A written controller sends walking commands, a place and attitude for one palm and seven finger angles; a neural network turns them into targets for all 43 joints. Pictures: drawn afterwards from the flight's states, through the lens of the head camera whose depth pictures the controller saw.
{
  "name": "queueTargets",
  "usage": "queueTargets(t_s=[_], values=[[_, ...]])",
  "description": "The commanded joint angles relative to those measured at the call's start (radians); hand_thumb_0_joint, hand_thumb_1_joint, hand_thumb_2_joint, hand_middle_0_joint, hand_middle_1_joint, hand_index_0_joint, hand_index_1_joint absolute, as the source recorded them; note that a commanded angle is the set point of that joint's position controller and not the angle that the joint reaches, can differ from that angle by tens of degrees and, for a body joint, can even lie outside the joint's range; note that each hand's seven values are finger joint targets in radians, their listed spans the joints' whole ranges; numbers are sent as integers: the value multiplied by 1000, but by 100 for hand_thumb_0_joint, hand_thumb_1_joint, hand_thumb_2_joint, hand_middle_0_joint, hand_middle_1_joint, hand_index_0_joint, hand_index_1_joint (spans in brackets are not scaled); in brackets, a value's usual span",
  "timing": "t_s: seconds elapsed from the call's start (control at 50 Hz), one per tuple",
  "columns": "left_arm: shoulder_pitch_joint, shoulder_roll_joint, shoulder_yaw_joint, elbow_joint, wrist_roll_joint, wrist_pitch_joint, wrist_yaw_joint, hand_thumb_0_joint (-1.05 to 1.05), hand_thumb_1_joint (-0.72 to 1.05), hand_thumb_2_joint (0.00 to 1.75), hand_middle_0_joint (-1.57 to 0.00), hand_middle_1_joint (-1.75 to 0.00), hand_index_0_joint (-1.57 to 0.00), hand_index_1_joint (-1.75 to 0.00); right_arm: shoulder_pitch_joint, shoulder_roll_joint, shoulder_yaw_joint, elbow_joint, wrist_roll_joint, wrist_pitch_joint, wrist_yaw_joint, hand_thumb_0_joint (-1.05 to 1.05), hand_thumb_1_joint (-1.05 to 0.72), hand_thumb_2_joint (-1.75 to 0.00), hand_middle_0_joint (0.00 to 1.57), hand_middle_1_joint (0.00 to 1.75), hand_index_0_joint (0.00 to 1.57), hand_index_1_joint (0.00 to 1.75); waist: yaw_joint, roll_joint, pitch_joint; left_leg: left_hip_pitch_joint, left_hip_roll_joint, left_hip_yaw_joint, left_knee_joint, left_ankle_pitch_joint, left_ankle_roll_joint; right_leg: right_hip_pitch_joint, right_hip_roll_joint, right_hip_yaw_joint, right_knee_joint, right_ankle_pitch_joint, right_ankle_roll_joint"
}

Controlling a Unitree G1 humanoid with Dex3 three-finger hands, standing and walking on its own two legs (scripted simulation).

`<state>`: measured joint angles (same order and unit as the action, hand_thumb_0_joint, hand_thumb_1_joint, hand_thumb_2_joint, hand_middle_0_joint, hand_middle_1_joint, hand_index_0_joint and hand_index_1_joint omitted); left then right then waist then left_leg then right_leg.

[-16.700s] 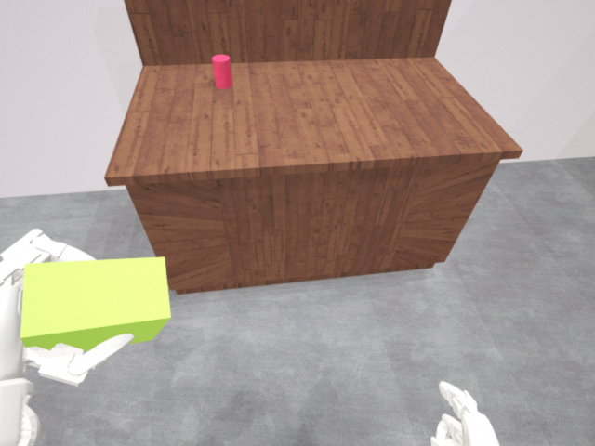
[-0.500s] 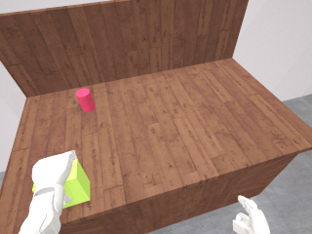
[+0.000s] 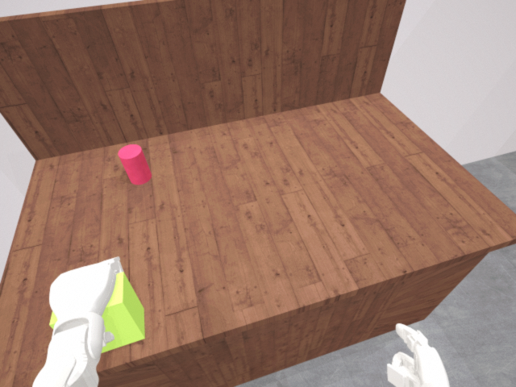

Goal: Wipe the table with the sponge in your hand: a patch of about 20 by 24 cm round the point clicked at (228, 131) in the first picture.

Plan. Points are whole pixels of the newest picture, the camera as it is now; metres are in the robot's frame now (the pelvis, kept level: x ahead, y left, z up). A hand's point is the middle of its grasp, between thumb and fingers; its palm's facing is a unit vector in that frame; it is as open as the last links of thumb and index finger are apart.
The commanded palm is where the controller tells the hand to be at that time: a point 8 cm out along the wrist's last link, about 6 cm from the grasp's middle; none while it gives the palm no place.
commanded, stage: lower the sponge onto the table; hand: left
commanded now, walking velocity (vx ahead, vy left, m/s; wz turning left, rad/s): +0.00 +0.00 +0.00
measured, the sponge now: (106, 321) +0.21 +0.31 -0.06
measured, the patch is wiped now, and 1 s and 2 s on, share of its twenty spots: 0.00 0.15 0.50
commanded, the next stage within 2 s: wipe forward along the first lane in 0.26 s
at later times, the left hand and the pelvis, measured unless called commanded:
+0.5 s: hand (100, 304) +0.22 +0.31 -0.03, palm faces -0.12 -0.05 -0.99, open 10.1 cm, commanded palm +0.21 +0.32 +0.01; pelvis -0.01 +0.00 -0.01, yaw +1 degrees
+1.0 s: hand (97, 273) +0.28 +0.35 -0.03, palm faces -0.16 +0.01 -0.99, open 10.1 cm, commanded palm +0.27 +0.35 +0.00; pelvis -0.04 -0.01 -0.03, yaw +1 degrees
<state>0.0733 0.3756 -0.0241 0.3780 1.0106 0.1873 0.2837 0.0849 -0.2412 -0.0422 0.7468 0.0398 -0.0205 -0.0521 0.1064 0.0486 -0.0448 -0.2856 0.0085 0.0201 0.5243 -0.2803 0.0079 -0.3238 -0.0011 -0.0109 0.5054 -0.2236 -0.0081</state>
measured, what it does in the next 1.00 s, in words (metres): stands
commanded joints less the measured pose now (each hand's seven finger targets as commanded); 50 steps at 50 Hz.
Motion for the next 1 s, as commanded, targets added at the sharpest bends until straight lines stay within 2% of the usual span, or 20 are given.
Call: queueTargets(t_s=[0.0, 0.08, 0.1, 0.18, 0.2, 0.26, 0.28, 0.3, 0.34, 0.38, 0.46, 0.48, 0.54, 0.58, 0.66, 0.68, 0.78, 0.82, 0.88, 0.98], values=[[-185, 187, 72, -194, 19, -14, 52, 0, 10, 130, -120, -160, -120, -160, -131, -124, -42, -155, -2, -54, -10, 0, -90, -90, 20, 30, 20, 30, -11, -20, -190, 60, -22, -69, -50, 221, 22, 62, 17, 63, -55, 162, -64], [-179, 237, 122, -168, 19, -16, 66, 0, 10, 130, -120, -160, -120, -160, -125, -132, -45, -147, -3, -52, -13, 0, -90, -90, 20, 30, 20, 30, 0, -26, -197, 47, -27, -69, -47, 192, 22, 60, 18, 83, -57, 140, -67], [-193, 189, 73, -172, 23, -17, 64, 0, 10, 130, -120, -160, -120, -160, -125, -124, -44, -150, -1, -52, -12, 0, -90, -90, 20, 30, 20, 30, -13, -8, -197, 45, -26, -59, -41, 193, 23, 52, 14, 66, -49, 147, -64], [-150, 233, 126, -124, 16, -11, 70, 0, 10, 130, -120, -160, -120, -160, -119, -134, -45, -142, -1, -45, -13, 0, -90, -90, 20, 30, 20, 30, 0, -45, -184, 16, -27, -65, -43, 168, 21, 51, 16, 80, -54, 123, -66], [-177, 198, 86, -121, 20, -11, 67, 0, 10, 130, -120, -160, -120, -160, -120, -128, -43, -146, 2, -44, -14, 0, -90, -90, 20, 30, 20, 30, -13, -40, -174, 8, -27, -57, -40, 159, 24, 40, 14, 65, -48, 116, -62], [-174, 204, 88, -66, 28, -4, 65, 0, 10, 130, -120, -160, -120, -160, -115, -131, -43, -140, 3, -42, -15, 0, -90, -90, 20, 30, 20, 30, -11, -55, -147, -13, -29, -55, -37, 122, 24, 12, 12, 64, -57, 67, -60], [-195, 244, 127, -72, 23, -8, 68, 0, 10, 130, -120, -160, -120, -160, -109, -136, -43, -135, 3, -40, -18, 0, -90, -90, 20, 30, 20, 30, -10, -44, -158, -10, -28, -61, -40, 118, 23, 17, 16, 75, -57, 59, -65], [-180, 220, 105, -57, 26, -7, 66, 0, 10, 130, -120, -160, -120, -160, -106, -130, -41, -143, 4, -39, -19, 0, -90, -90, 20, 30, 20, 30, -9, -50, -163, -24, -30, -52, -40, 109, 26, 23, 14, 59, -51, 51, -60], [-190, 202, 87, -34, 28, -10, 62, 0, 10, 130, -120, -160, -120, -160, -106, -131, -42, -142, 4, -40, -20, 0, -90, -90, 20, 30, 20, 30, -16, -70, -143, -36, -30, -50, -34, 93, 26, -1, 12, 61, -55, 38, -57], [-261, 270, 138, 2, 34, -14, 68, 0, 10, 130, -120, -160, -120, -160, -89, -141, -41, -124, 4, -33, -26, 0, -90, -90, 20, 30, 20, 30, -26, -80, -135, -48, -32, -56, -31, 66, 26, -22, 17, 77, -60, 0, -59], [-380, 259, 99, 92, 53, -25, 66, 0, 10, 130, -120, -160, -120, -160, -64, -141, -39, -114, 8, -33, -37, 0, -90, -90, 20, 30, 20, 30, -52, -89, -130, -88, -34, -38, -16, 9, 28, -74, 11, 61, -50, -54, -50], [-387, 309, 147, 111, 51, -31, 70, 0, 10, 130, -120, -160, -120, -160, -52, -146, -42, -108, 8, -30, -41, 0, -90, -90, 20, 30, 20, 30, -47, -85, -144, -97, -37, -42, -12, -5, 27, -71, 15, 73, -49, -75, -52], [-413, 256, 90, 190, 50, -39, 64, 0, 10, 130, -120, -160, -120, -160, -32, -143, -40, -110, 13, -30, -43, 0, -90, -90, 20, 30, 20, 30, -63, -99, -152, -134, -35, -31, 8, -18, 28, -97, 11, 50, -29, -71, -45], [-437, 303, 130, 250, 44, -42, 64, 0, 10, 130, -120, -160, -120, -160, -14, -154, -41, -100, 15, -25, -46, 0, -90, -90, 20, 30, 20, 30, -67, -109, -151, -166, -37, -35, 18, -41, 27, -113, 14, 61, -26, -98, -45], [-495, 302, 110, 321, 46, -72, 57, 0, 10, 130, -120, -160, -120, -160, 24, -158, -43, -107, 14, -27, -47, 0, -90, -90, 20, 30, 20, 30, -82, -142, -180, -220, -32, -28, 52, -53, 32, -133, 9, 46, 1, -94, -36], [-493, 355, 162, 332, 41, -82, 61, 0, 10, 130, -120, -160, -120, -160, 33, -167, -45, -99, 14, -25, -48, 0, -90, -90, 20, 30, 20, 30, -75, -126, -197, -229, -32, -29, 60, -51, 32, -127, 12, 60, 6, -94, -39], [-531, 387, 183, 402, 40, -119, 70, 0, 10, 130, -120, -160, -120, -160, 75, -176, -51, -88, 13, -23, -41, 0, -90, -90, 20, 30, 20, 30, -91, -139, -205, -296, -27, -23, 102, -58, 36, -153, 9, 64, 30, -82, -34], [-548, 362, 148, 421, 42, -129, 72, 0, 10, 130, -120, -160, -120, -160, 90, -172, -51, -96, 15, -28, -40, 0, -90, -90, 20, 30, 20, 30, -101, -142, -205, -323, -27, -17, 113, -77, 39, -167, 5, 57, 33, -104, -28], [-628, 439, 192, 448, 43, -142, 81, 0, 10, 130, -120, -160, -120, -160, 109, -187, -53, -78, 15, -29, -39, 0, -90, -90, 20, 30, 20, 30, -114, -151, -199, -362, -24, -16, 129, -125, 43, -197, 4, 72, 31, -176, -27], [-714, 486, 193, 496, 45, -154, 83, 0, 10, 130, -120, -160, -120, -160, 140, -196, -51, -73, 18, -36, -38, 0, -90, -90, 20, 30, 20, 30, -130, -124, -220, -410, -24, -14, 153, -176, 47, -231, 3, 73, 43, -240, -26]])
